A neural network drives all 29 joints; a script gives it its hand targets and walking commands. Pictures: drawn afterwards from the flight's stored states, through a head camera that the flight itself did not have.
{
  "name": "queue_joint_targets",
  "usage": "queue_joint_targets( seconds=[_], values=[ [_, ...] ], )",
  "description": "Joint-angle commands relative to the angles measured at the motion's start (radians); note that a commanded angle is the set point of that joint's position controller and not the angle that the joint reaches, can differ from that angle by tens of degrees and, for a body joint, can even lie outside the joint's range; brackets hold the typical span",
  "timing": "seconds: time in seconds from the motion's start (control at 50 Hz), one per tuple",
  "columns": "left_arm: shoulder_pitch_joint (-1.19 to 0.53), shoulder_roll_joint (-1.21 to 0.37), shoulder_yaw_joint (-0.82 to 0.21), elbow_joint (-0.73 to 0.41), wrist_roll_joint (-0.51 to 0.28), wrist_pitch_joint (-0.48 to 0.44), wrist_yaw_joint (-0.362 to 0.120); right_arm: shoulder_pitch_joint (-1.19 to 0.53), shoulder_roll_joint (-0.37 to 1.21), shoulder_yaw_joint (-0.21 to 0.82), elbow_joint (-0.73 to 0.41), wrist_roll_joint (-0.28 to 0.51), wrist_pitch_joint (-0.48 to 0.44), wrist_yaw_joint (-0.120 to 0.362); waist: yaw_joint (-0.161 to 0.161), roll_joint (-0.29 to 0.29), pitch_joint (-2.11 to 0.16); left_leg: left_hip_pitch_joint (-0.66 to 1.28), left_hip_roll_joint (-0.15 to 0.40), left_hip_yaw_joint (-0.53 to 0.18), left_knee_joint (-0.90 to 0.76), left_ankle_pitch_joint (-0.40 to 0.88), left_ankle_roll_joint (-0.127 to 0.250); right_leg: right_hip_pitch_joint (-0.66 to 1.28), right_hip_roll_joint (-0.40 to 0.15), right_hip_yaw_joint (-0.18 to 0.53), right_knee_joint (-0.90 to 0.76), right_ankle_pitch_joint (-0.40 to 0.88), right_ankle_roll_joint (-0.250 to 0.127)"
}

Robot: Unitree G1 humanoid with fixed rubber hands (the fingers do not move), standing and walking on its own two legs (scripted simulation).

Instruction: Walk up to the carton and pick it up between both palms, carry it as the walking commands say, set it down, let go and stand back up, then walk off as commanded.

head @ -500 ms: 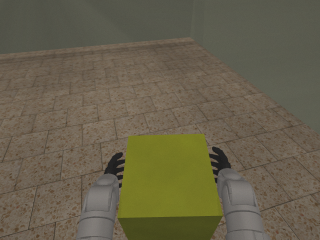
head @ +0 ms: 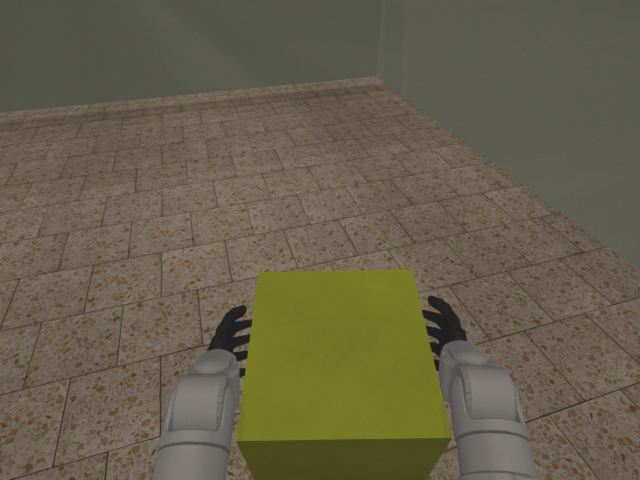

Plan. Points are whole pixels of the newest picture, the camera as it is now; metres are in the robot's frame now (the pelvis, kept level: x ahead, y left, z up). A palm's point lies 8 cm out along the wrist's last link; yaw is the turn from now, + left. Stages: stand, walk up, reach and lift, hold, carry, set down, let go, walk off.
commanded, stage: carry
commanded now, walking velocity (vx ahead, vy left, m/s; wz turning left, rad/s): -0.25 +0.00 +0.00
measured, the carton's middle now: (337, 393) +0.27 +0.00 -0.01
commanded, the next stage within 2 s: none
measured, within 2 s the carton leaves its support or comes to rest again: neither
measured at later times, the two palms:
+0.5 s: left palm out of the picture +0.13 +0.14 +0.07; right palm (498, 474) +0.14 -0.14 +0.08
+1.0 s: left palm out of the picture -0.03 +0.15 +0.09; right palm out of the picture -0.04 -0.14 +0.10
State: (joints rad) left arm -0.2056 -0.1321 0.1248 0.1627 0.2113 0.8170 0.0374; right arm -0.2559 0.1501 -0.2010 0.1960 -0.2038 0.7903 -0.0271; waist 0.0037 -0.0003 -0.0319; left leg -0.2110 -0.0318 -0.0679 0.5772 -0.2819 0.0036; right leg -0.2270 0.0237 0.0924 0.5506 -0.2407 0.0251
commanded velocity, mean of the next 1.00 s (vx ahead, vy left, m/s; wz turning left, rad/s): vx -0.25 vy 0.00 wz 0.00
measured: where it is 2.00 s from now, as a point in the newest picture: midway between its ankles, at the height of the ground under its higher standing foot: outside the picture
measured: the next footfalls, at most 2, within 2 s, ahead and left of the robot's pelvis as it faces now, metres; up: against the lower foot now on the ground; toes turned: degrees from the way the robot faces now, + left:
right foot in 0.72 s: -0.11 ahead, -0.09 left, +0.00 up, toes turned -9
left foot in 1.04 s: -0.30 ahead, +0.13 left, +0.00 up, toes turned -1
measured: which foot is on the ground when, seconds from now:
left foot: down 0.00-0.74, up 0.76-1.00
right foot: down 0.00-0.50, up 0.52-0.70, down 0.72-1.00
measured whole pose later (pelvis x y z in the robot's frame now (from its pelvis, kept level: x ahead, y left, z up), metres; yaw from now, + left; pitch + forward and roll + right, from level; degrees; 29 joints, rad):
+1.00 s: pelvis -0.27 +0.03 -0.01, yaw -5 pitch +3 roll -1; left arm -0.01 -0.13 0.02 -0.43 0.06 1.25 0.17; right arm -0.07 0.13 -0.05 -0.38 -0.04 1.22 -0.16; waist -0.01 0.01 -0.20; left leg -0.38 0.01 0.05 0.93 -0.45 -0.02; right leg -0.49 0.01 -0.09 0.48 -0.04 -0.05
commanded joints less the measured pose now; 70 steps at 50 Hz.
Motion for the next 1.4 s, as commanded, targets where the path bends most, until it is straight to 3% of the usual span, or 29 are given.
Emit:
queue_joint_targets(
  seconds=[0.0,0.06,0.1,0.22,0.34,0.42,0.46,0.48,0.5,0.56,0.66,0.68,0.7,0.72,0.74,0.76,0.8,0.86,0.98,1.02,1.04,1.06,1.1,1.16,1.22,1.26,1.3,1.36,1.38],
  values=[
    [-0.658,-0.920,-0.617,-0.260,-0.316,-0.023,-0.195,-0.486,0.959,0.649,-0.147,0.313,0.026,0.204,-0.001,0.029,-0.415,0.041,0.147,-0.025,0.027,0.409,0.034,0.007,-0.160,0.055,0.061,0.532,-0.069],
    [-0.601,-0.921,-0.632,-0.331,-0.346,0.035,-0.170,-0.471,0.960,0.679,-0.232,0.336,0.084,0.172,-0.001,-0.012,-0.462,-0.015,0.166,-0.058,0.075,0.470,0.053,-0.008,-0.148,0.052,0.102,0.543,-0.066],
    [-0.602,-0.915,-0.652,-0.373,-0.358,0.086,-0.150,-0.447,0.954,0.677,-0.247,0.343,0.133,0.158,0.001,0.042,-0.430,-0.069,0.155,-0.074,0.025,0.239,0.058,-0.097,-0.141,0.091,0.089,0.331,-0.065],
    [-0.445,-0.840,-0.670,-0.567,-0.406,0.242,-0.060,-0.283,0.864,0.728,-0.459,0.389,0.288,0.069,0.012,0.086,-0.362,-0.182,0.210,-0.128,-0.002,0.144,0.088,-0.187,-0.063,0.023,0.138,0.087,-0.040],
    [-0.342,-0.805,-0.657,-0.739,-0.437,0.346,-0.005,-0.274,0.874,0.785,-0.672,0.446,0.384,0.017,0.004,-0.206,-0.321,-0.167,0.007,0.087,0.264,-0.177,0.001,-0.297,-0.274,0.310,-0.206,-0.036,-0.130],
    [-0.365,-0.802,-0.642,-0.783,-0.443,0.369,0.004,-0.290,0.870,0.779,-0.701,0.453,0.411,0.001,-0.010,-0.245,-0.324,-0.050,0.017,0.115,0.125,-0.163,0.020,-0.360,-0.202,0.217,-0.301,-0.318,-0.043],
    [-0.392,-0.763,-0.661,-0.829,-0.444,0.387,0.025,-0.196,0.832,0.715,-0.644,0.430,0.433,-0.006,-0.029,-0.013,-0.279,-0.042,0.104,-0.044,-0.076,-0.224,0.051,-0.452,-0.100,0.078,-0.045,-0.296,-0.025],
    [-0.369,-0.797,-0.656,-0.785,-0.441,0.398,0.015,-0.235,0.825,0.720,-0.692,0.431,0.432,-0.008,-0.024,0.248,-0.254,-0.207,0.276,-0.275,-0.283,-0.406,0.119,-0.450,0.045,-0.092,0.278,-0.286,0.008],
    [-0.370,-0.761,-0.648,-0.740,-0.428,0.410,0.022,-0.166,0.774,0.690,-0.619,0.406,0.442,-0.018,-0.015,0.329,-0.194,-0.411,0.461,-0.413,-0.468,-0.526,0.169,-0.339,0.067,-0.151,0.575,-0.296,0.031],
    [-0.339,-0.746,-0.647,-0.722,-0.440,0.426,0.033,-0.163,0.757,0.658,-0.592,0.391,0.470,-0.022,0.026,0.163,-0.176,-0.612,0.333,-0.178,-0.461,-0.391,0.101,-0.151,0.051,-0.168,0.776,-0.187,0.010],
    [-0.394,-0.777,-0.660,-0.777,-0.471,0.416,0.025,-0.171,0.797,0.688,-0.649,0.396,0.452,-0.031,0.024,0.255,-0.273,-0.328,0.263,-0.113,-0.344,-0.230,0.033,0.012,0.011,-0.168,-0.027,-0.220,-0.029],
    [-0.400,-0.773,-0.661,-0.776,-0.477,0.416,0.025,-0.133,0.780,0.658,-0.613,0.370,0.455,-0.032,0.016,0.208,-0.290,-0.310,0.215,-0.083,-0.284,-0.255,0.013,0.057,0.021,-0.174,-0.165,-0.254,-0.037],
    [-0.320,-0.779,-0.619,-0.679,-0.449,0.422,0.028,-0.157,0.777,0.672,-0.601,0.373,0.463,-0.036,0.020,0.026,-0.292,-0.352,0.162,-0.028,-0.186,-0.205,-0.033,0.129,-0.065,-0.049,-0.277,-0.323,-0.046],
    [-0.326,-0.761,-0.630,-0.733,-0.458,0.405,0.019,-0.146,0.785,0.695,-0.652,0.379,0.449,-0.035,0.019,-0.286,-0.304,-0.448,0.023,0.128,0.168,-0.199,-0.080,0.043,-0.366,0.325,-0.358,-0.332,-0.155],
    [-0.301,-0.820,-0.619,-0.720,-0.453,0.395,0.008,-0.316,0.818,0.764,-0.781,0.417,0.443,-0.025,0.019,-0.409,-0.226,-0.390,0.059,0.118,0.497,-0.226,-0.062,-0.268,-0.512,0.380,-0.410,-0.343,-0.270],
    [-0.339,-0.826,-0.634,-0.768,-0.455,0.386,0.005,-0.295,0.874,0.771,-0.756,0.441,0.430,-0.017,0.005,-0.213,-0.219,-0.321,0.027,0.080,0.687,-0.175,-0.054,-0.346,-0.461,0.291,-0.430,-0.367,-0.255],
    [-0.400,-0.847,-0.641,-0.787,-0.453,0.382,-0.002,-0.265,0.901,0.780,-0.693,0.448,0.428,-0.003,-0.005,-0.027,-0.205,-0.311,0.034,0.081,0.794,-0.080,-0.029,-0.365,-0.350,0.101,-0.367,-0.209,-0.172],
    [-0.276,-0.772,-0.598,-0.727,-0.404,0.391,0.009,-0.252,0.842,0.786,-0.681,0.469,0.430,-0.005,0.000,-0.080,-0.251,-0.312,0.047,0.094,0.710,-0.092,-0.048,-0.190,-0.280,0.051,-0.301,-0.105,-0.146],
    [-0.232,-0.716,-0.606,-0.745,-0.392,0.388,0.023,-0.142,0.807,0.770,-0.620,0.440,0.450,-0.014,0.001,-0.279,-0.336,-0.106,0.009,0.182,-0.180,-0.199,-0.003,0.056,-0.289,0.118,-0.315,-0.060,-0.098],
    [-0.271,-0.754,-0.641,-0.727,-0.413,0.393,0.017,-0.169,0.807,0.728,-0.629,0.428,0.436,-0.007,-0.003,0.044,-0.341,0.067,0.202,-0.032,-0.351,-0.145,0.007,-0.124,-0.201,0.025,-0.114,-0.042,-0.026],
    [-0.298,-0.762,-0.642,-0.744,-0.429,0.392,0.004,-0.186,0.815,0.732,-0.635,0.420,0.428,-0.004,-0.003,0.300,-0.226,-0.003,0.382,-0.257,-0.360,-0.050,0.067,-0.341,-0.077,-0.101,-0.013,-0.073,0.031],
    [-0.400,-0.794,-0.709,-0.840,-0.460,0.379,-0.001,-0.138,0.859,0.715,-0.638,0.406,0.407,0.002,-0.020,0.392,-0.137,-0.211,0.425,-0.273,-0.353,0.048,0.131,-0.382,-0.055,-0.109,0.219,-0.206,0.017],
    [-0.440,-0.852,-0.739,-0.814,-0.472,0.374,-0.004,-0.176,0.859,0.718,-0.672,0.404,0.402,0.010,-0.005,0.137,-0.101,-0.248,0.374,-0.115,-0.274,0.412,0.146,-0.386,-0.006,-0.062,0.545,-0.168,-0.007],
    [-0.348,-0.845,-0.739,-0.785,-0.483,0.364,0.001,-0.140,0.839,0.737,-0.722,0.430,0.389,0.011,-0.001,0.119,-0.218,-0.046,0.329,-0.059,-0.119,0.769,0.178,-0.442,0.000,-0.089,0.601,-0.174,-0.021],
    [-0.299,-0.817,-0.738,-0.805,-0.469,0.374,0.007,-0.067,0.804,0.726,-0.711,0.417,0.400,0.010,-0.004,0.249,-0.249,0.003,0.300,-0.115,-0.115,0.591,0.194,-0.405,-0.009,-0.134,0.498,-0.227,0.009],
    [-0.299,-0.792,-0.726,-0.839,-0.468,0.372,0.002,-0.082,0.801,0.741,-0.732,0.418,0.402,0.006,-0.005,0.223,-0.268,-0.014,0.309,-0.156,-0.173,0.373,0.187,-0.317,-0.014,-0.143,0.356,-0.240,0.005],
    [-0.261,-0.844,-0.719,-0.812,-0.475,0.370,-0.002,-0.149,0.822,0.757,-0.806,0.439,0.393,0.006,-0.005,0.244,-0.340,0.039,0.320,-0.172,-0.135,0.504,0.194,-0.262,0.015,-0.178,0.211,-0.224,-0.004],
    [-0.224,-0.811,-0.684,-0.793,-0.459,0.371,-0.011,-0.073,0.813,0.766,-0.744,0.420,0.403,0.001,0.016,0.163,-0.408,-0.076,0.253,-0.103,-0.064,0.394,0.102,0.039,-0.072,-0.123,-0.176,-0.004,-0.028],
    [-0.269,-0.812,-0.699,-0.843,-0.471,0.358,-0.019,-0.091,0.841,0.789,-0.790,0.427,0.395,0.003,0.008,-0.071,-0.427,-0.231,0.164,-0.031,0.069,0.162,0.029,0.188,-0.212,0.073,-0.210,0.165,-0.058]
  ],
)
